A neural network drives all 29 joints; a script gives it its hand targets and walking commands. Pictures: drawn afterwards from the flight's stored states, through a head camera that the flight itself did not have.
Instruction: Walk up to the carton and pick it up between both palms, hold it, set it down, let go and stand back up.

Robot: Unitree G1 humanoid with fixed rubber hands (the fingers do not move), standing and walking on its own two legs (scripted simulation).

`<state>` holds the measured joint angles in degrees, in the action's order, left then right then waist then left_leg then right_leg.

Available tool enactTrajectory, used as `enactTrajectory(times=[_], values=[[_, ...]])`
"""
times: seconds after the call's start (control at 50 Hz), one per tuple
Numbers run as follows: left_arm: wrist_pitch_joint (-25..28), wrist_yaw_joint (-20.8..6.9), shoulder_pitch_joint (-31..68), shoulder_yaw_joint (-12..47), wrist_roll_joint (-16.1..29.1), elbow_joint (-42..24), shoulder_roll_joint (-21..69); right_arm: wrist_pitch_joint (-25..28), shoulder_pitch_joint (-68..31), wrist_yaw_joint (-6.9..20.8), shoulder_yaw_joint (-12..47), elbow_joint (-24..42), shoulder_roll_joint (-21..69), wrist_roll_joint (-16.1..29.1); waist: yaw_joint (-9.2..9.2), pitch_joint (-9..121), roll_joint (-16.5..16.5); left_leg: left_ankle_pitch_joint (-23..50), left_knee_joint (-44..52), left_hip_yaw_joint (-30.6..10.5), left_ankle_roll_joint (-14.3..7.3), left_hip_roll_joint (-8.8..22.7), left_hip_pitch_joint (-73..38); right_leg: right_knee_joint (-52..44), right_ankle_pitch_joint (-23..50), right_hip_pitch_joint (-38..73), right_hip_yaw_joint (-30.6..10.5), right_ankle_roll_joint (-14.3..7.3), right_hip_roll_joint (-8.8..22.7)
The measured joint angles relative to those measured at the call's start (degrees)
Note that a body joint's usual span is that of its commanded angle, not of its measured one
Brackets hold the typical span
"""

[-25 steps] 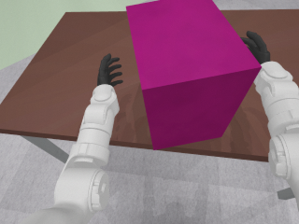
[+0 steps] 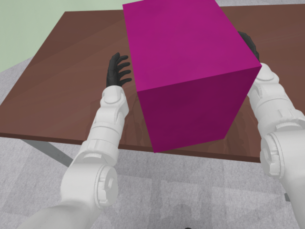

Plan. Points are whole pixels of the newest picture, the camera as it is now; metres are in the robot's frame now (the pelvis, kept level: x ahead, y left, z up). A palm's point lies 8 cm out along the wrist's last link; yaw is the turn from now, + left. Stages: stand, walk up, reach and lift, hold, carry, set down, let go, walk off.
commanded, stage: reach and lift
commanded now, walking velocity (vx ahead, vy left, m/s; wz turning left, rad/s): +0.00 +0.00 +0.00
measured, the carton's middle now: (177, 77) +0.50 +0.02 +0.08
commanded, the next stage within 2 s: none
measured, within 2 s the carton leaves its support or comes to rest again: neither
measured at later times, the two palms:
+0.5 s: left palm (120, 88) +0.43 +0.16 +0.11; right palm (248, 73) +0.48 -0.14 +0.12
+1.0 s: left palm (120, 88) +0.43 +0.16 +0.11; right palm (247, 73) +0.48 -0.14 +0.12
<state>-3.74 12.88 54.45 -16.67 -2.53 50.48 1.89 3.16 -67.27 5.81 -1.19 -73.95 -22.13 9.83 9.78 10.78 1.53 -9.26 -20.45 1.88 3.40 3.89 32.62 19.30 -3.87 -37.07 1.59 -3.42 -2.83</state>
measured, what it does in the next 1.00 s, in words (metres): stands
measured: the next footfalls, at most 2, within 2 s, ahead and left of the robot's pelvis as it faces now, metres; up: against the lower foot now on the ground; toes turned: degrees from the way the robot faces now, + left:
none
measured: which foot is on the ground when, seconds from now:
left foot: down 0.00-1.00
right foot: down 0.00-1.00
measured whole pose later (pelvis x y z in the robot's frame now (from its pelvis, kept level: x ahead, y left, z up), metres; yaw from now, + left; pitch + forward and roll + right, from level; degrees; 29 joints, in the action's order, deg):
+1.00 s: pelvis +0.02 +0.01 +0.01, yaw -1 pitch +12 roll +1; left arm -8.5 9.8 46.1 -31.8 -22.2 36.7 12.0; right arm 4.5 -56.6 11.2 -29.1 -62.7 -7.8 -16.4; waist 4.0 5.0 -0.8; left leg -11.0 -16.9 3.3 2.6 3.5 17.3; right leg 19.0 -6.9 -23.7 0.3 -2.7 -2.6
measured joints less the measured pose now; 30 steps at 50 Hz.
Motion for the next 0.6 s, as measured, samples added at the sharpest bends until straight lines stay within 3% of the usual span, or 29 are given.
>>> enactTrajectory(times=[0.12,0.24,0.3,0.42,0.6], values=[[1.1,-0.3,-0.5,-6.3,-5.6,-2.2,2.8,0.2,0.1,-0.3,-6.8,1.5,3.1,-6.7,-1.14,-1.3,-0.1,1.0,2.2,0.1,0.0,-0.1,-2.0,-1.3,0.5,1.5,-0.1,0.0,0.0],[2.4,-3.0,-2.2,-15.8,-13.8,-4.4,5.3,1.0,2.2,4.3,-20.4,4.9,9.7,-22.4,-3.60,-2.4,-0.3,2.0,5.5,0.4,-0.4,-0.2,-6.3,-2.9,0.7,5.1,-0.3,-0.1,0.0],[2.7,-4.1,-3.0,-17.5,-15.8,-4.5,6.0,1.6,4.7,4.3,-24.9,7.3,11.8,-26.6,-4.26,-3.4,-0.6,1.8,6.3,0.5,-0.7,-0.2,-9.4,-2.9,0.1,7.7,-0.3,0.1,0.0],[1.0,-4.7,-4.6,-17.8,-17.7,-5.7,7.3,2.4,8.4,4.3,-28.4,9.4,13.6,-28.5,-4.57,-4.9,-1.5,0.6,6.1,0.9,-0.8,-0.2,-13.7,-1.6,-1.5,11.4,-0.7,0.2,0.0],[-2.0,-4.0,-6.1,-16.9,-19.0,-9.3,8.6,1.8,9.5,4.4,-28.5,10.3,14.3,-27.8,-5.08,-5.9,-2.4,-0.5,5.0,1.6,-0.6,-0.4,-15.3,-0.6,-2.4,12.8,-1.4,0.5,0.1]])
